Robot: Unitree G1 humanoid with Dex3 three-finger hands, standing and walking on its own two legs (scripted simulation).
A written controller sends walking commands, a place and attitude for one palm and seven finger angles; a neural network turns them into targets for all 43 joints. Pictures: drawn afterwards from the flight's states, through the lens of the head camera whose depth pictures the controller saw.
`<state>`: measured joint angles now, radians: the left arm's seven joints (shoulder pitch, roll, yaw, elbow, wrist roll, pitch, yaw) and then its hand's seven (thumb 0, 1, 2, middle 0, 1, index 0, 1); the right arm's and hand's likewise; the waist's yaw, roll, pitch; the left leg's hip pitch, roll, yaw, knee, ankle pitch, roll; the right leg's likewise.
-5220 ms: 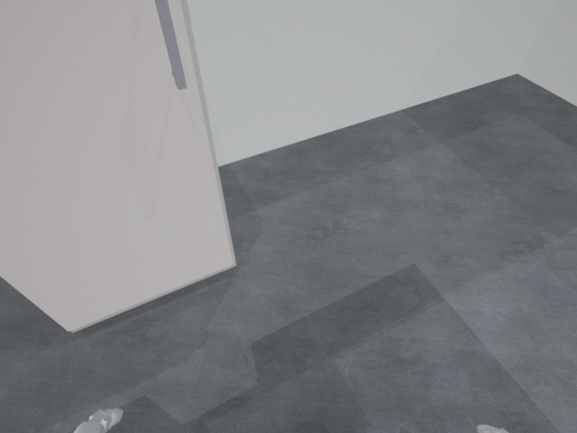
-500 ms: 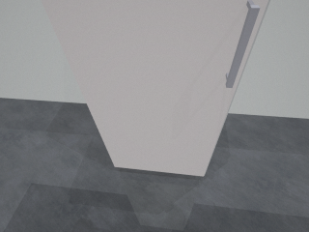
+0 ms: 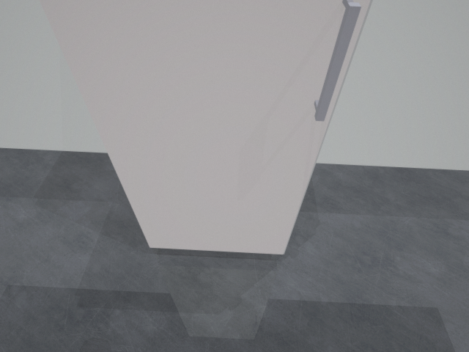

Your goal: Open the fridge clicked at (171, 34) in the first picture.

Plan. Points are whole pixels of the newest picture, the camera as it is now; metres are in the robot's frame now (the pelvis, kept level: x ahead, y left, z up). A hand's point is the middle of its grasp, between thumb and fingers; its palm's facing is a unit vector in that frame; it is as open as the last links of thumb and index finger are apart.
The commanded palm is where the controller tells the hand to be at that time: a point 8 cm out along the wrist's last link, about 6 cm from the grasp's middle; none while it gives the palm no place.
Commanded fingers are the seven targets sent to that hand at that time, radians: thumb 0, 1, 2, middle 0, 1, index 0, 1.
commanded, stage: come to a stop and stand still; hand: right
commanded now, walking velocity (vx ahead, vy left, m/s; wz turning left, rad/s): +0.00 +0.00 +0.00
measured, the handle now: (332, 65) +0.58 -0.17 +0.21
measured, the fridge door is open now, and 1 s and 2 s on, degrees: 0 0 0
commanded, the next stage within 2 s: look again from close up in 0.46 s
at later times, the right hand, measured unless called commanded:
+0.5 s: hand out of the picture +0.04 -0.20 -0.17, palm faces -0.02 +0.98 -0.21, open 7.4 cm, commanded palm none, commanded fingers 0.00 -0.90 -0.90 0.20 0.30 0.20 0.30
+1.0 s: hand out of the picture -0.04 -0.22 -0.17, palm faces +0.03 +0.97 -0.25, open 7.4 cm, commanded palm none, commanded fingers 0.00 -0.90 -0.90 0.20 0.30 0.20 0.30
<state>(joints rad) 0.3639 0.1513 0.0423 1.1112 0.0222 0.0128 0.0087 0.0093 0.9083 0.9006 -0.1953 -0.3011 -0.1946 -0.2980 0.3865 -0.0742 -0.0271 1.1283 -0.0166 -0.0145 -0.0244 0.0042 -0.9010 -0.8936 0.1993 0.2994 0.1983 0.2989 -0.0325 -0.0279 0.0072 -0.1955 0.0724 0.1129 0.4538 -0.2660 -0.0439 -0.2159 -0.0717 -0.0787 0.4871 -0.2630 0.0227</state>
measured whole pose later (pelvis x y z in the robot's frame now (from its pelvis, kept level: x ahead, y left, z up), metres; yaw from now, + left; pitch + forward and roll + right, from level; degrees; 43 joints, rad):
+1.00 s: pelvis -0.07 +0.00 +0.00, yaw +0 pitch -4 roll +1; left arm 0.26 0.27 0.04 0.98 0.03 0.01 0.01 0.01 0.91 0.90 -0.20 -0.30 -0.20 -0.30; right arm 0.29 -0.26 -0.02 0.99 -0.02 0.02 -0.01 0.01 -0.90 -0.89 0.20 0.30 0.20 0.30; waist 0.00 0.01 -0.01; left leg -0.24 0.07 0.10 0.50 -0.24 -0.02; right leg -0.27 -0.06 -0.07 0.55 -0.24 -0.01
